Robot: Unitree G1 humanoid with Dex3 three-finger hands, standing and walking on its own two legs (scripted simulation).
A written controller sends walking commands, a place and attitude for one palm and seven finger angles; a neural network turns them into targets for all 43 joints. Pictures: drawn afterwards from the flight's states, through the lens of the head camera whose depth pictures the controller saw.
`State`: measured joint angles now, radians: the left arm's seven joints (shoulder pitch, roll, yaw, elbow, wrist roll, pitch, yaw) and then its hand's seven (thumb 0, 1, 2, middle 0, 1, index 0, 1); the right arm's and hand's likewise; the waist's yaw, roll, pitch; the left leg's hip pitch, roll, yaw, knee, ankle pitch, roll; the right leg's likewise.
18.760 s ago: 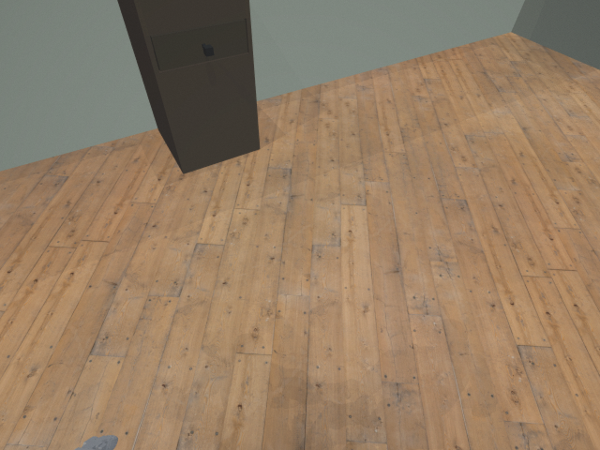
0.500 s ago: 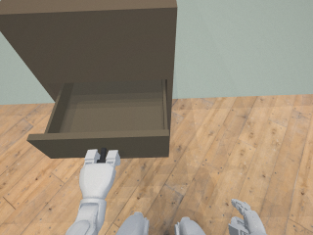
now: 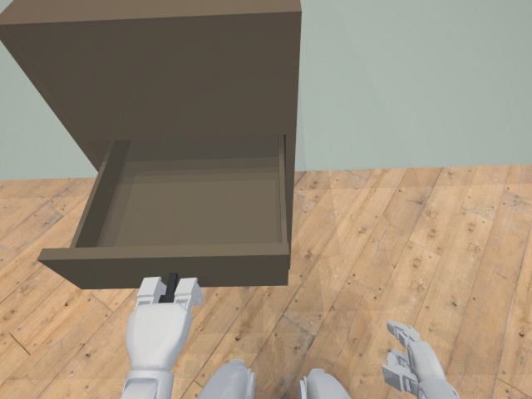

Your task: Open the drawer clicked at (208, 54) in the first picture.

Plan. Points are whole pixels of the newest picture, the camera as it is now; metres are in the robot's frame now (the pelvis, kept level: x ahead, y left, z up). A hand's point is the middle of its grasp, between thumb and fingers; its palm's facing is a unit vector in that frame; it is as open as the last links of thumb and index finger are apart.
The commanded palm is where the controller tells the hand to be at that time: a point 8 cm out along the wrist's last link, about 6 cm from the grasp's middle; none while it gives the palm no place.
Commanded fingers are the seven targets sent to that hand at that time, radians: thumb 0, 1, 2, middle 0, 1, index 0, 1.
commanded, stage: pull the drawer open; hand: left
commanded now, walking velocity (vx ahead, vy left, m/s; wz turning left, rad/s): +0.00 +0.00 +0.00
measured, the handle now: (169, 296) +0.28 +0.18 -0.05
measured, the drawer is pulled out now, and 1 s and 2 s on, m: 0.25 0.30 0.30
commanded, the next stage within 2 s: open the thumb to release the handle in 0.90 s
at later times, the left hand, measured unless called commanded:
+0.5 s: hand (170, 360) +0.19 +0.17 -0.07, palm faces -0.05 -0.12 -0.99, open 6.2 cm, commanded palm +0.15 +0.18 -0.01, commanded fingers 0.00 0.90 0.90 -0.40 -1.35 -0.40 -1.35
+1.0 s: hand (168, 370) +0.18 +0.17 -0.07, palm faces -0.07 -0.13 -0.99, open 6.1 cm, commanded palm +0.16 +0.17 -0.01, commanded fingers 0.00 0.83 0.87 -0.40 -1.34 -0.40 -1.34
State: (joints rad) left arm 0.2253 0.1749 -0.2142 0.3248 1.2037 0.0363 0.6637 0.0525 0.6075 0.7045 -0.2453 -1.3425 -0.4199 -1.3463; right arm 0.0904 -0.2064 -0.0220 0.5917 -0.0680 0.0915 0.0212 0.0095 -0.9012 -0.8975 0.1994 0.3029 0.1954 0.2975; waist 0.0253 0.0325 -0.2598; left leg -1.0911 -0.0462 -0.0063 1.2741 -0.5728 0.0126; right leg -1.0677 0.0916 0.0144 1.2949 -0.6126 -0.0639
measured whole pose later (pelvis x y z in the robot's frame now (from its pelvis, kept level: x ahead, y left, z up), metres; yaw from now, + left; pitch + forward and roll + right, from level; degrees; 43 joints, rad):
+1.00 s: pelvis -0.01 -0.01 -0.02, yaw +1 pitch +23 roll +3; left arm 0.41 0.20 -0.16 0.17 1.19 -0.08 0.63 0.03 0.63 0.69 -0.22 -1.33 -0.42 -1.35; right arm 0.08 -0.21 0.00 0.54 -0.08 0.07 0.02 0.01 -0.90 -0.90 0.20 0.30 0.20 0.30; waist 0.05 0.03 -0.27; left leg -1.15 -0.05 0.00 1.33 -0.58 -0.01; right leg -1.14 0.09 0.01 1.38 -0.64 -0.08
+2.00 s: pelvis -0.02 +0.00 -0.01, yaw +1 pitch +22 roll +0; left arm 0.25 0.21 -0.24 0.28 1.18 0.04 0.67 0.00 -0.49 0.30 -0.32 -1.20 -0.32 -1.20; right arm 0.08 -0.21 -0.02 0.60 -0.06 0.08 -0.02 0.01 -0.90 -0.90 0.20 0.30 0.20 0.30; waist 0.06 0.05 -0.25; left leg -1.15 -0.06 -0.04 1.32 -0.55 0.01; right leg -1.12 0.08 -0.02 1.34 -0.60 -0.07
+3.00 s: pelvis +0.00 +0.00 +0.04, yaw +0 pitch +14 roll +1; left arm 0.36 0.23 -0.25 0.13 1.12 0.07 0.58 0.00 -0.49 0.30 -0.32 -1.20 -0.33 -1.20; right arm 0.12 -0.22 -0.01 0.53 -0.04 0.12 0.02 0.01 -0.90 -0.90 0.20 0.30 0.20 0.30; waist 0.05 0.06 -0.21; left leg -0.84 -0.05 -0.02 1.08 -0.49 0.01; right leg -0.82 0.09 0.02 1.10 -0.53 -0.07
